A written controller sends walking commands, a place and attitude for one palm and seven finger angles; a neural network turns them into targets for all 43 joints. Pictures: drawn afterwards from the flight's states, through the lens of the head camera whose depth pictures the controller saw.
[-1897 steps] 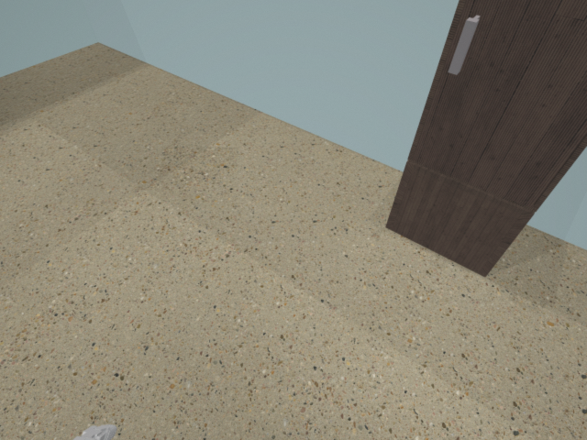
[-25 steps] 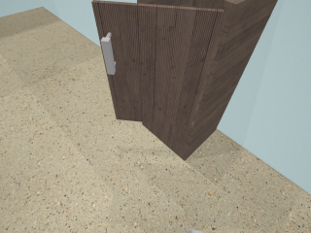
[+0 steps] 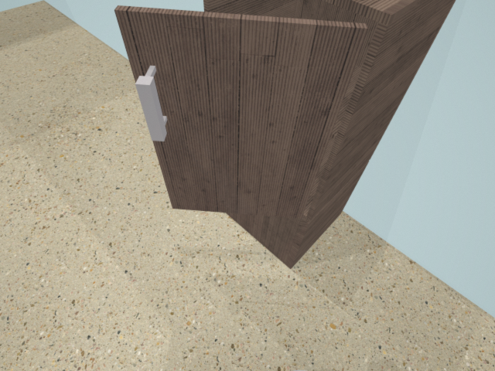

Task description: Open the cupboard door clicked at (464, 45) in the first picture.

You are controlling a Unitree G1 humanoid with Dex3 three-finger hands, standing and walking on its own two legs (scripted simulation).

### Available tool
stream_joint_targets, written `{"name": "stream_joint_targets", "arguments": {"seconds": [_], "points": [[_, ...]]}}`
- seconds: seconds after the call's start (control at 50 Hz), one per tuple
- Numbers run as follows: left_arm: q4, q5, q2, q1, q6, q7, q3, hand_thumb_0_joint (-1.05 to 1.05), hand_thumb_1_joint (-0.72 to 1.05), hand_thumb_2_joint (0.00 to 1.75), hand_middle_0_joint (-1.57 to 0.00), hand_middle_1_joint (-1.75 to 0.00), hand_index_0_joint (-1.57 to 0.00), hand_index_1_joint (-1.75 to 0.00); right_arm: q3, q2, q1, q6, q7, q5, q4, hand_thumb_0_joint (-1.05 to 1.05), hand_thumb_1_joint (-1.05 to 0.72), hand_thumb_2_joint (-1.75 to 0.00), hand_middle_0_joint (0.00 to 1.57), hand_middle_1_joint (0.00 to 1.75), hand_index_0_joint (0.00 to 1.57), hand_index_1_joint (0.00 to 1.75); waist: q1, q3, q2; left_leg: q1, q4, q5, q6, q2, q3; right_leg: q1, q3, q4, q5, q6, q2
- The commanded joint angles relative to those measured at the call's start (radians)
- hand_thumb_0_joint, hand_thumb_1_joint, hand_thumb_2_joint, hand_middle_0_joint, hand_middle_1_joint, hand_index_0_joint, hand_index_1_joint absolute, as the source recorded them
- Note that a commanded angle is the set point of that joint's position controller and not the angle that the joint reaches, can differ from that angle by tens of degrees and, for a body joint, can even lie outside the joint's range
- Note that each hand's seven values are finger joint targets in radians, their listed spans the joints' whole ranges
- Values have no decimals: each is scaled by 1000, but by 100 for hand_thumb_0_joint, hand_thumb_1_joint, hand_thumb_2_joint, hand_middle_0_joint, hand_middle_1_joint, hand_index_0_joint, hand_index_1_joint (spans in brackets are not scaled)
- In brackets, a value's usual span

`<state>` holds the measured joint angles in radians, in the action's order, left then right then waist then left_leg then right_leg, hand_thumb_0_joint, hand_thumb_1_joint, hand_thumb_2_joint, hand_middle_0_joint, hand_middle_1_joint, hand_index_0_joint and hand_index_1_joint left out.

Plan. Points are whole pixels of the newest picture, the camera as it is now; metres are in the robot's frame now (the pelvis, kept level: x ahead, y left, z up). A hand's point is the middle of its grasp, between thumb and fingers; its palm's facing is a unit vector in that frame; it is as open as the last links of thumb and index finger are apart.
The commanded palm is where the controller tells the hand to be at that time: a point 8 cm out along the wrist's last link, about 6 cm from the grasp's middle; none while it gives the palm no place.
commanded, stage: come to a stop and stand still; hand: left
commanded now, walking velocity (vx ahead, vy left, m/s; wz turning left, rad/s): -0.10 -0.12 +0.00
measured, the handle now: (155, 104) +0.57 +0.22 +0.09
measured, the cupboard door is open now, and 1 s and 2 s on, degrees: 40 40 40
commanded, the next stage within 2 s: look again from close up in 0.54 s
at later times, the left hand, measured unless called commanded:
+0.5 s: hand out of the picture +0.03 +0.15 -0.17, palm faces -0.02 -0.97 -0.23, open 7.4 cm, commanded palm none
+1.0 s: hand out of the picture +0.01 +0.16 -0.17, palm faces -0.06 -0.97 -0.24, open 7.4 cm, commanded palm none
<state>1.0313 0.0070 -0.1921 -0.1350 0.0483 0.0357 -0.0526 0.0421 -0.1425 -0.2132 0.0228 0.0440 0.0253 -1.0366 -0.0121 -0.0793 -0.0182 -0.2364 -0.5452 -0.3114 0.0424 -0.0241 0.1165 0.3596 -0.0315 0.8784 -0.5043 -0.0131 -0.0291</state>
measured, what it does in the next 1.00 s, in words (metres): steps on the spot: right foot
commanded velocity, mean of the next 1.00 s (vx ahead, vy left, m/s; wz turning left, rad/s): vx -0.01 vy -0.01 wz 0.00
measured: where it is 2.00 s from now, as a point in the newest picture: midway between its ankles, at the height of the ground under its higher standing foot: outside the picture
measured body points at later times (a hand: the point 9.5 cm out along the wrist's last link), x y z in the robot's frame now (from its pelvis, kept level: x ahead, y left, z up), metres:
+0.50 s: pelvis -0.03 -0.03 +0.00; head -0.02 -0.04 +0.45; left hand +0.03 +0.20 -0.15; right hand +0.04 -0.26 -0.15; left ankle -0.01 +0.09 -0.73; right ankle -0.05 -0.14 -0.73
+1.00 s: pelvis -0.02 -0.03 +0.01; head -0.01 -0.03 +0.46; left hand +0.01 +0.22 -0.15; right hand -0.03 -0.28 -0.15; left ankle -0.01 +0.09 -0.73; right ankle -0.05 -0.14 -0.73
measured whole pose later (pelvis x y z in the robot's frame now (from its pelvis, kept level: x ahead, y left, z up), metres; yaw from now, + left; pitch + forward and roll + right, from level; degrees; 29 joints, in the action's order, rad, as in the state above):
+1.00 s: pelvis -0.02 -0.03 +0.01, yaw -3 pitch -1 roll +1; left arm 1.08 0.01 -0.22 -0.25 -0.02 0.02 0.02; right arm -0.01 -0.20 -0.26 -0.01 0.02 0.01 -1.12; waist -0.01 -0.04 -0.01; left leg -0.20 -0.45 -0.23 0.00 -0.02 0.07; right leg 0.17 0.00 0.48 -0.29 0.02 0.01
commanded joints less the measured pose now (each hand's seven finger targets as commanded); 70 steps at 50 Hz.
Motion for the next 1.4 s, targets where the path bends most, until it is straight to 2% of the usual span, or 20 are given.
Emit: {"name": "stream_joint_targets", "arguments": {"seconds": [0.0, 0.1, 0.14, 0.16, 0.18, 0.2, 0.22, 0.24, 0.26, 0.3, 0.32, 0.34, 0.36, 0.38, 0.42, 0.5, 0.8, 1.18, 1.3, 1.38], "points": [[-76, 1, -48, -17, -10, -2, -17, 0, 90, 90, -20, -30, -20, -30, 43, -203, -98, -11, 14, 7, 33, 0, -90, -90, 20, 30, 20, 30, -19, 137, 133, 214, 115, 932, 158, -294, -233, 85, 38, 73, -41, -5, 11], [-77, 4, -58, -75, -17, -8, -11, 0, 90, 90, -20, -30, -20, -30, 49, -215, -59, -10, 3, 1, 41, 0, -90, -90, 20, 30, 20, 30, -7, 155, 189, 169, 115, 767, 111, -264, -196, -82, -15, -238, 122, 6, 15], [-57, 10, -88, -144, -33, -4, -12, 0, 90, 90, -20, -30, -20, -30, 46, -191, -33, -11, -4, -11, 47, 0, -90, -90, 20, 30, 20, 30, 24, 152, 91, 88, 34, 527, 36, -194, -155, -214, 31, -483, 419, 23, -21], [-68, 18, -107, -203, -53, 34, 1, 0, 90, 90, -20, -30, -20, -30, 48, -216, 42, -29, -8, -39, 128, 0, -90, -90, 20, 30, 20, 30, 49, 183, -63, 113, -151, 520, -31, -156, -65, -160, 102, -535, 757, -1, -93], [-128, 20, -170, -129, -65, 30, -2, 0, 90, 90, -20, -30, -20, -30, 34, -139, -3, -20, -31, -28, 181, 0, -90, -90, 20, 30, 20, 30, -5, 114, -165, -102, -161, -53, -48, -37, -54, -175, 230, -485, 773, 86, -217], [-143, 23, -176, -131, -76, 27, 9, 0, 90, 90, -20, -30, -20, -30, 26, -115, 12, -9, -38, -19, 175, 0, -90, -90, 20, 30, 20, 30, 7, 135, -114, -120, -213, -120, -49, -11, -63, -188, 247, -454, 818, 144, -211], [-155, 26, -171, -137, -87, 32, 0, 0, 90, 90, -20, -30, -20, -30, 24, -110, 4, -13, -41, -16, 190, 0, -90, -90, 20, 30, 20, 30, -6, 168, -111, -186, -218, -133, -41, -1, -59, -295, 230, -381, 1045, 166, -186], [-150, 24, -173, -148, -98, 34, -7, 0, 90, 90, -20, -30, -20, -30, 17, -107, -2, -16, -40, -17, 191, 0, -90, -90, 20, 30, 20, 30, 0, 219, -100, -191, -181, -113, -32, -8, -63, -378, 205, -331, 1134, 168, -186], [-156, 19, -168, -156, -98, 35, -4, 0, 90, 90, -20, -30, -20, -30, 13, -106, -5, -19, -37, -18, 195, 0, -90, -90, 20, 30, 20, 30, -2, 219, -122, -153, -134, -69, -28, -2, -68, -359, 195, -312, 1138, 161, -179], [-163, 8, -150, -119, -84, 31, 10, 0, 90, 90, -20, -30, -20, -30, 8, -123, -53, -24, -31, -18, 169, 0, -90, -90, 20, 30, 20, 30, -32, 177, -78, 43, 19, 168, -16, -23, -92, -180, 143, -311, 864, 110, -129], [-167, 8, -137, -124, -70, 27, 16, 0, 90, 90, -20, -30, -20, -30, 9, -144, -49, -29, -31, -13, 158, 0, -90, -90, 20, 30, 20, 30, -20, 130, 56, 96, 34, 312, 0, -74, -135, -85, 110, -314, 622, 73, -78], [-160, 9, -124, -124, -62, 26, 19, 0, 90, 90, -20, -30, -20, -30, 5, -164, -43, -36, -30, -8, 152, 0, -90, -90, 20, 30, 20, 30, -9, 73, 179, 52, 80, 399, 35, -131, -206, -70, 75, -314, 388, 46, -25], [-146, 7, -119, -140, -56, 22, 25, 0, 90, 90, -20, -30, -20, -30, 0, -173, -14, -33, -27, -7, 153, 0, -90, -90, 20, 30, 20, 30, 12, 26, 175, -3, 112, 361, 55, -148, -230, -81, 57, -334, 258, 36, 0], [-130, 8, -113, -162, -55, 17, 28, 0, 90, 90, -20, -30, -20, -30, -3, -173, 11, -31, -26, -9, 156, 0, -90, -90, 20, 30, 20, 30, 25, 10, 90, -38, 117, 260, 49, -134, -220, -94, 68, -376, 241, 38, -3], [-120, 10, -117, -152, -62, 8, 37, 0, 90, 90, -20, -30, -20, -30, -8, -164, 10, -27, -29, -10, 155, 0, -90, -90, 20, 30, 20, 30, 9, -14, -28, -42, 114, 59, 9, -77, -166, -59, 138, -472, 202, 52, -43], [-106, 7, -138, -135, -71, 2, 39, 0, 90, 90, -20, -30, -20, -30, -18, -148, -37, -33, -32, -8, 108, 0, -90, -90, 20, 30, 20, 30, -8, 24, -11, 31, 129, 35, -10, -56, -136, -37, 165, -523, 139, 60, -59], [-17, 5, -162, -146, -80, -5, 40, 0, 90, 90, -20, -30, -20, -30, -31, -181, -54, -54, -25, -12, -9, 0, -90, -90, 20, 30, 20, 30, 13, 38, 19, 33, 169, 127, -11, -80, -141, -128, 145, -513, 288, 64, -66], [23, 8, -176, -121, -82, -5, 35, 0, 90, 90, -20, -30, -20, -30, -27, -204, -7, -60, -19, -13, -43, 0, -90, -90, 20, 30, 20, 30, 14, 72, 17, 100, 172, 250, -10, -97, -140, -164, 135, -496, 453, 55, -76], [6, 15, -183, -151, -67, -7, 22, 0, 90, 90, -20, -30, -20, -30, -27, -173, -10, -39, -31, -5, -9, 0, -90, -90, 20, 30, 20, 30, 28, 13, -26, -2, 97, 44, -26, -43, -90, -147, 224, -531, 244, 94, -131], [-6, 16, -209, -198, -63, -2, 2, 0, 90, 90, -20, -30, -20, -30, -24, -154, -18, -32, -35, -3, 28, 0, -90, -90, 20, 30, 20, 30, 40, -14, -134, -120, -28, -39, -45, -5, -44, -203, 332, -564, 326, 164, -246]]}}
